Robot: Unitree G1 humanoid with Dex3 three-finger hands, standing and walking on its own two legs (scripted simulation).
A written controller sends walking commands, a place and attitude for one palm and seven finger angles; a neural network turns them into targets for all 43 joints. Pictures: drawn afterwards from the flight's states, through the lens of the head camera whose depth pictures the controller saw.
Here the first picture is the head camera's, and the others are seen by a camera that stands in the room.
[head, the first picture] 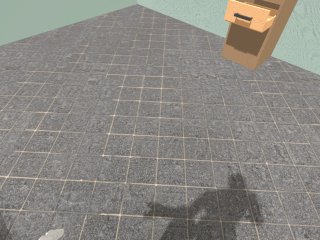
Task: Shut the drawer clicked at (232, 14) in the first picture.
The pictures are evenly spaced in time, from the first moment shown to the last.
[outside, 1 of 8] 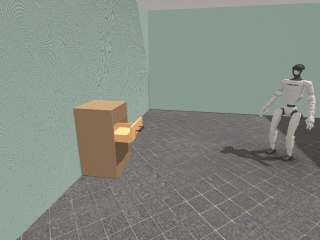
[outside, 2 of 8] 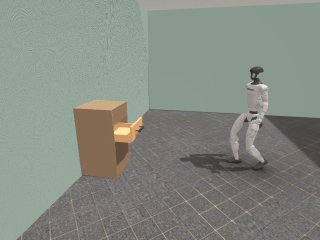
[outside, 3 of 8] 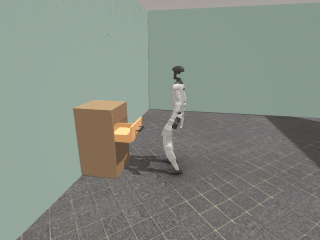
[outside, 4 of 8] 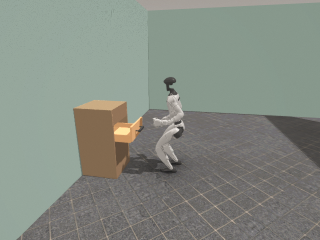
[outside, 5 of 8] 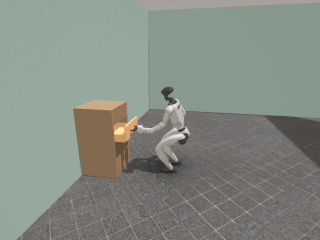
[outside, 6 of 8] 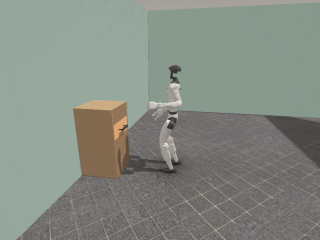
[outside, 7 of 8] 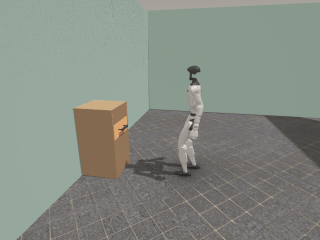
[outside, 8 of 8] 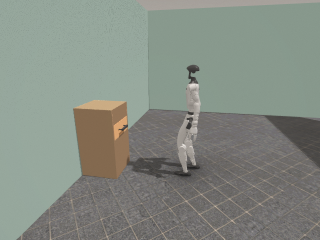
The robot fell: no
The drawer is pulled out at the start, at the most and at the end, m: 0.21 0.21 0.00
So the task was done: yes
